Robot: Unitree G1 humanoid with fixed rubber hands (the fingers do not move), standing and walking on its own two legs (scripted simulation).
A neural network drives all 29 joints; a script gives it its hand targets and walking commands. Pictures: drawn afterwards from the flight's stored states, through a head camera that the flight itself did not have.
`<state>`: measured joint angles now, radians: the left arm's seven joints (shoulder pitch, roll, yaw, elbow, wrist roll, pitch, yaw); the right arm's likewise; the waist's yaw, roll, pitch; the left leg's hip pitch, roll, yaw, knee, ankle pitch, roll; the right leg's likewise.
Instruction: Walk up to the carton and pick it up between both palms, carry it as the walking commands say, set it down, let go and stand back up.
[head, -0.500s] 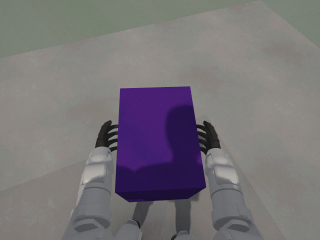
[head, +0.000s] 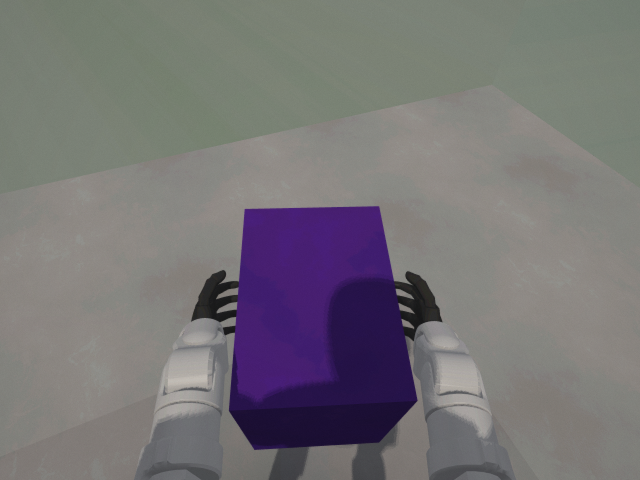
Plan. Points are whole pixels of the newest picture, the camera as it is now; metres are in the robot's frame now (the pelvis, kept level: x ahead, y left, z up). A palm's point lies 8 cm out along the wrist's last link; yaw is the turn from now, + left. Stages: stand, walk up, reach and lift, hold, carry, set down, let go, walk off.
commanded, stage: reach and lift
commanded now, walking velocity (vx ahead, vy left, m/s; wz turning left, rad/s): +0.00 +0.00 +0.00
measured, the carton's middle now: (315, 331) +0.34 +0.03 -0.07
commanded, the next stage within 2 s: hold in 1.86 s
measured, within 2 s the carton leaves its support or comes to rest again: neither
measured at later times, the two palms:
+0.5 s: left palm (207, 325) +0.28 +0.16 +0.05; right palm (447, 327) +0.30 -0.13 +0.06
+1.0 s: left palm (221, 312) +0.30 +0.14 +0.05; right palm (459, 334) +0.29 -0.15 +0.06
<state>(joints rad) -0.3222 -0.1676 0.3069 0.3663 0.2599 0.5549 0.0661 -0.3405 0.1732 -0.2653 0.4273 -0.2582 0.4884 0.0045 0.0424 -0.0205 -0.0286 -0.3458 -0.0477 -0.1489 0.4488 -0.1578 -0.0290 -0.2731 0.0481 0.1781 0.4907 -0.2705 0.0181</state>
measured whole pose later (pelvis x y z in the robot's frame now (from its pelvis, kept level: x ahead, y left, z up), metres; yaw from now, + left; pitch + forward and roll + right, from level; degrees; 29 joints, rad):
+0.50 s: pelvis +0.00 -0.01 +0.01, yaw +0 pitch -7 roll +1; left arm -0.28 -0.16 0.25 0.28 0.27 0.78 0.06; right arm -0.30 0.16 -0.20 0.34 -0.25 0.72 0.00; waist 0.04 -0.02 -0.02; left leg -0.10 -0.03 -0.14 0.37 -0.15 -0.03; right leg -0.03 0.05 0.17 0.42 -0.26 0.00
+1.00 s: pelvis +0.00 +0.01 +0.00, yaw -1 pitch -6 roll +0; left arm -0.32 -0.17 0.24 0.29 0.28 0.78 0.07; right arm -0.32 0.16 -0.24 0.31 -0.26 0.73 0.03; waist -0.02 -0.03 0.00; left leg -0.14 -0.05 -0.12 0.40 -0.16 -0.01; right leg -0.06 0.03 0.18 0.42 -0.26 0.03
